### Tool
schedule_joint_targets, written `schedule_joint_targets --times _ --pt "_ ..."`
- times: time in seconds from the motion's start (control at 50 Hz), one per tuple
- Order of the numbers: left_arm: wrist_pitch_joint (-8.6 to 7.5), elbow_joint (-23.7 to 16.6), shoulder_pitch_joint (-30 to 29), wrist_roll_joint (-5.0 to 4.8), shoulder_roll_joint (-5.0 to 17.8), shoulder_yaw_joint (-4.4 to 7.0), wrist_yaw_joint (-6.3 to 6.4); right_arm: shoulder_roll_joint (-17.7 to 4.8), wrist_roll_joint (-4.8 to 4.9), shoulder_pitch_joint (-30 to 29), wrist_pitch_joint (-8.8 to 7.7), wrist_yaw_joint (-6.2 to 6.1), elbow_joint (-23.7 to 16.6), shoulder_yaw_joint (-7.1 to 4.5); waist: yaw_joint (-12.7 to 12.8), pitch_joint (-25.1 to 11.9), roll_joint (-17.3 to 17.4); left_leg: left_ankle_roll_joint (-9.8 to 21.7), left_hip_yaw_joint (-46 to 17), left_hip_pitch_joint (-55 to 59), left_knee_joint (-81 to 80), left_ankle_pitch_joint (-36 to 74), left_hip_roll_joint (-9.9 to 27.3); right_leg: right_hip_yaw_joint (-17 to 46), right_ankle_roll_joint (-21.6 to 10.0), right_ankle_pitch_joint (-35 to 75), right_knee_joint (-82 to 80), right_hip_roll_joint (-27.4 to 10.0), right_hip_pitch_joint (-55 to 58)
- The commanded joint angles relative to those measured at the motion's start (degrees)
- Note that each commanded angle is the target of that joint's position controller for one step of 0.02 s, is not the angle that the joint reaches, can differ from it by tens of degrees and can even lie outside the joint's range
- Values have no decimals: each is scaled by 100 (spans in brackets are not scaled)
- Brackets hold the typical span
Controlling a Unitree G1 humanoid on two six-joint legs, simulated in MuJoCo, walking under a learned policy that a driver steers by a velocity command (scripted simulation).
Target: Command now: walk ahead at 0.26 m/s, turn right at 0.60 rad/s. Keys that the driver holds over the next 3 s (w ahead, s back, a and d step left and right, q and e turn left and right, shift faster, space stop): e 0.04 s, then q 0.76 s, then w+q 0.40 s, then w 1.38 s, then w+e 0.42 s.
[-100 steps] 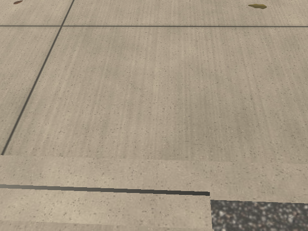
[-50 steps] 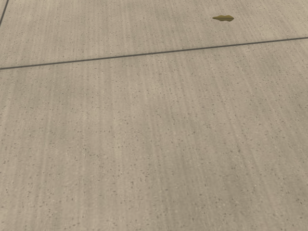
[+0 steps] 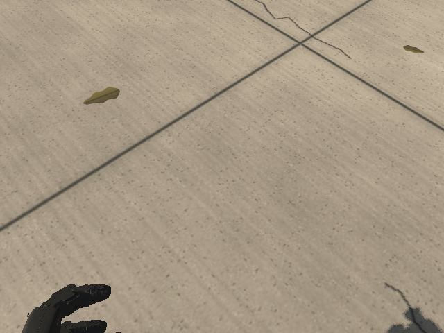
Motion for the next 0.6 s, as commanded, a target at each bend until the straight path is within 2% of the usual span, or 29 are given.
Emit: schedule_joint_targets --times 0.02,0.04,0.06,0.08,0.1,0.12,0.16,0.18,0.22,0.26,0.3,0.34,0.4,0.44,0.46,0.48,0.5,0.52,0.54,0.56,0.58,0.6 --pt "11 -76 1733 102 1894 543 213 -297 -335 380 -216 70 -840 61 570 -2045 -1235 -320 -507 -3854 4972 -1101 -287 3206 -1807 4465 200 -2030 5328" --pt "40 -224 2015 141 1580 471 232 -840 -170 204 -344 189 -773 13 1062 -3266 -602 -284 -1832 -4039 5709 -1327 -289 3997 -2248 4036 -115 -2360 5562" --pt "58 -240 1599 140 1211 347 237 -971 51 -348 -331 223 -911 -27 1075 -2583 -264 -205 -1882 -4330 5511 -782 82 3064 -1902 3901 -258 -2089 4988" --pt "68 -196 1205 27 876 250 246 -843 41 -449 -274 183 -899 13 833 -1828 173 -209 -1694 -4384 4921 -341 336 2428 -1535 3427 -423 -1783 4096" --pt "73 -203 918 -3 640 158 255 -783 -22 -478 -178 124 -802 8 638 -1348 397 -261 -1621 -4093 4456 -141 496 2101 -1313 3039 -651 -1561 3199" --pt "67 -173 707 58 558 107 243 -795 -21 -357 -52 104 -765 -18 388 -1098 269 -289 -1617 -3491 4109 -15 599 1814 -1227 2860 -899 -1414 2319" --pt "-3 -11 417 194 566 95 200 -527 -27 50 119 59 -605 21 80 -969 -39 -403 -1442 -2456 3434 403 538 1137 -1142 2873 -1215 -1162 1168" --pt "-44 70 336 227 560 94 201 -419 -43 114 146 27 -570 46 35 -946 -182 -448 -1407 -2229 2955 610 516 858 -1090 2977 -1262 -1072 979" --pt "-66 240 348 259 561 99 242 -323 -71 -67 156 3 -572 81 138 -1001 -287 -451 -1415 -1981 2214 1240 512 562 -964 2731 -1315 -1024 1015" --pt "-34 386 397 284 637 117 291 -434 -26 -336 193 6 -643 52 268 -983 -339 -416 -1430 -1949 1861 1621 503 542 -918 2012 -1429 -1130 1165" --pt "43 488 437 254 790 167 346 -622 -1 -658 250 6 -804 -17 388 -770 -393 -363 -1398 -2208 1785 1394 468 662 -907 1178 -1488 -1291 1345" --pt "140 577 540 180 877 209 407 -708 0 -884 302 15 -965 -70 488 -563 -404 -281 -1360 -2531 1766 929 442 838 -907 554 -1438 -1484 1598" --pt "262 629 575 71 872 227 494 -589 -10 -888 332 95 -1069 -83 479 -484 -418 -108 -1163 -2589 1336 651 314 942 -824 559 -1096 -1658 2027" --pt "332 656 533 -27 876 242 550 -515 -18 -615 302 175 -1006 -97 296 -552 -362 103 -942 -2021 302 1441 93 706 -507 660 -591 -1490 2080" --pt "334 719 741 -46 790 241 567 -724 -62 -553 284 181 -1030 -157 318 -544 -36 301 -1342 -1666 -274 2531 228 422 -130 209 -65 -1168 1920" --pt "283 555 780 133 531 188 560 -1362 -109 -482 268 117 -1121 -313 577 -687 1380 820 -2824 -920 -415 4556 1268 -316 425 -897 1309 -438 954" --pt "253 323 162 211 535 169 571 -1486 -173 -190 260 129 -1137 -345 144 -640 2052 1896 -4098 -427 -728 5696 2096 -159 748 -3404 2392 398 -427" --pt "240 332 73 169 636 204 552 -1308 -247 17 186 140 -1145 -290 19 -919 1420 2058 -4058 -252 -770 5489 2046 445 745 -3755 3253 275 -705" --pt "261 401 156 74 658 230 544 -1214 -201 -233 133 121 -1173 -287 172 -876 1059 1777 -3617 -203 -643 5260 1738 604 730 -3356 3547 144 -859" --pt "297 503 259 46 644 247 567 -1131 -95 -535 141 89 -1246 -284 303 -810 791 1497 -3270 -263 -579 5078 1469 623 766 -2966 3480 68 -944" --pt "325 523 262 68 722 275 599 -1056 -4 -733 178 45 -1311 -261 370 -786 755 1352 -3136 -341 -594 4940 1364 669 816 -2658 3313 -17 -900" --pt "328 510 233 70 681 274 601 -1012 10 -793 226 13 -1348 -242 426 -824 816 1301 -3032 -491 -597 5031 1228 620 874 -2452 3253 25 -668"
Next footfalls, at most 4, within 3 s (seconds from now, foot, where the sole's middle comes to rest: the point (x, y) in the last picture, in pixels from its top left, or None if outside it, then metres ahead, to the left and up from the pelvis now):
0.46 left None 0.17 0.15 -0.76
0.92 right None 0.24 -0.08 -0.76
1.38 left None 0.32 0.31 -0.76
1.90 right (114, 250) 0.72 0.31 -0.76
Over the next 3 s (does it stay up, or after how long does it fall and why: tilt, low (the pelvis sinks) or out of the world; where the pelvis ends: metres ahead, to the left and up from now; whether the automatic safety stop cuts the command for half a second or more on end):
stays up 1.02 0.64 0.00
